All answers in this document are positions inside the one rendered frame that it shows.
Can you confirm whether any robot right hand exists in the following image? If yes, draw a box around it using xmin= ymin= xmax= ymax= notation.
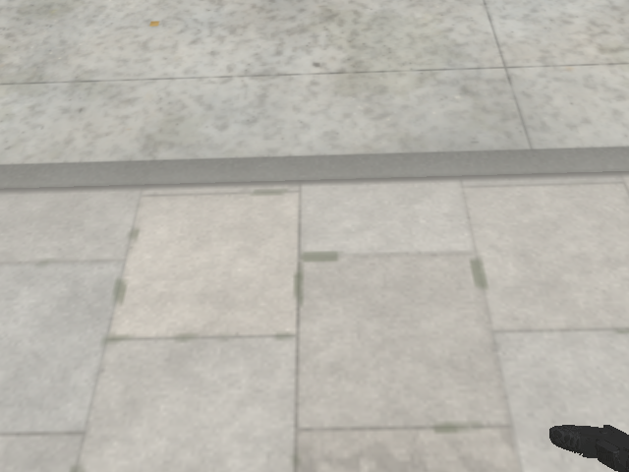
xmin=549 ymin=425 xmax=629 ymax=472

